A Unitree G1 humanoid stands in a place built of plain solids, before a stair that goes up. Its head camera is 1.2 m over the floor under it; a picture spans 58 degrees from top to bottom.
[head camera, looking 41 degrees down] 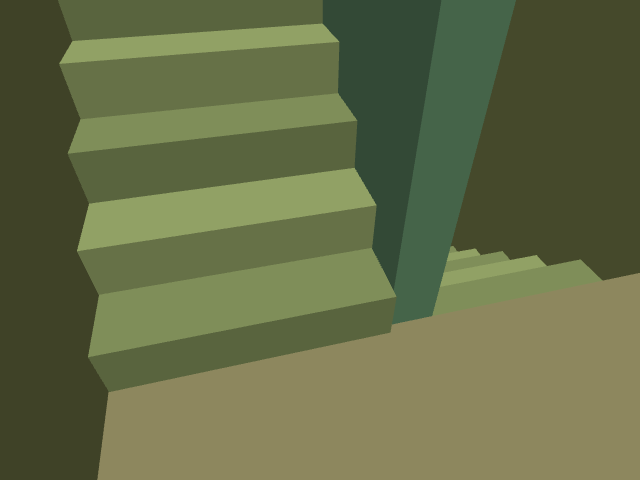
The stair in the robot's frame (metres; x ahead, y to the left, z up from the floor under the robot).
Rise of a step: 0.18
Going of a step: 0.24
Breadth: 0.91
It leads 14 degrees to the left of straight ahead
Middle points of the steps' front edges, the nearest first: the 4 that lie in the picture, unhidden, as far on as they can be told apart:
0.79 0.20 0.18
1.02 0.25 0.37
1.25 0.31 0.55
1.48 0.37 0.73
